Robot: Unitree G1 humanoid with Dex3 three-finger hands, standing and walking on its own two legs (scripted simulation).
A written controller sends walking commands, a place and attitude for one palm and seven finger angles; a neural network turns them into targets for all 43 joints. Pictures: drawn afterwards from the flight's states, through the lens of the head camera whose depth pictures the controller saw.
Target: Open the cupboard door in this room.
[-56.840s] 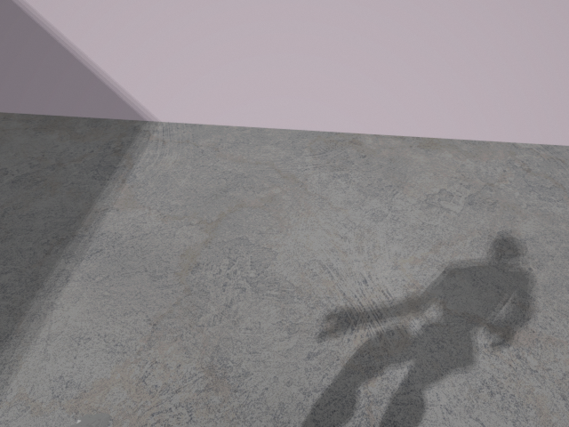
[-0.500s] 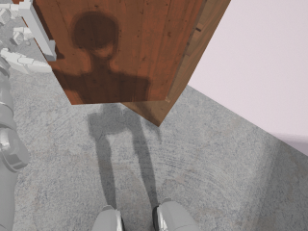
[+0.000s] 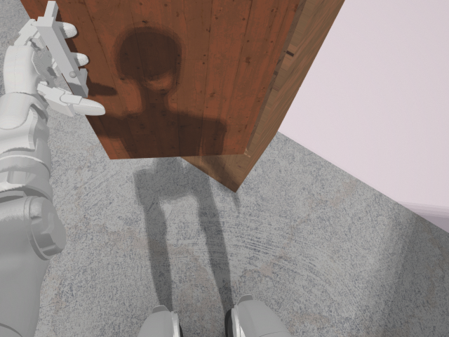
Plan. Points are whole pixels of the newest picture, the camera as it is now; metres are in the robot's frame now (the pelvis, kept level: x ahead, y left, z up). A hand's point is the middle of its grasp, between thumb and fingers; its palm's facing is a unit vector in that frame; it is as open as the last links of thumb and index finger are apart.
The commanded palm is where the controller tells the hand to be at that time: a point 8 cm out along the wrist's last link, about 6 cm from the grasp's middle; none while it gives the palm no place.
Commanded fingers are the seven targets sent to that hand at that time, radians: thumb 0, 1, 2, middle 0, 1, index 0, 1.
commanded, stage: slide the fingers in behind the handle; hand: left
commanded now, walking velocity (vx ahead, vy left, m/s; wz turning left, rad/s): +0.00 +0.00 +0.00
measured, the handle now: (68, 54) +0.58 +0.21 +0.09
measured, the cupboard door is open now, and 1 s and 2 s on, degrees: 39 40 62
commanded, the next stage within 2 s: close the thumb around the handle in 0.50 s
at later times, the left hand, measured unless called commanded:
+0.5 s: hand (77, 77) +0.52 +0.18 +0.10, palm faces +0.01 -1.00 -0.02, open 14.1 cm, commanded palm +0.51 +0.22 +0.09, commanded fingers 0.00 -0.50 0.30 -0.30 -1.20 -0.30 -1.20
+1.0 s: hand (80, 73) +0.53 +0.18 +0.10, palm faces +0.00 -1.00 -0.02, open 9.6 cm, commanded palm +0.51 +0.22 +0.09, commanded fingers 0.00 0.68 0.80 -0.38 -1.33 -0.38 -1.33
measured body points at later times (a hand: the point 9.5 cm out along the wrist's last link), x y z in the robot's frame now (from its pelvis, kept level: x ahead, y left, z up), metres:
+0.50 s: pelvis -0.01 -0.01 +0.00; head +0.12 +0.01 +0.43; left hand +0.52 +0.23 +0.10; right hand -0.03 -0.27 -0.11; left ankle -0.01 +0.10 -0.68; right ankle +0.00 -0.12 -0.68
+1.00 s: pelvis -0.01 +0.00 +0.00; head +0.13 +0.02 +0.43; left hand +0.53 +0.23 +0.10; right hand -0.04 -0.26 -0.11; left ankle -0.01 +0.10 -0.68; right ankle +0.00 -0.12 -0.68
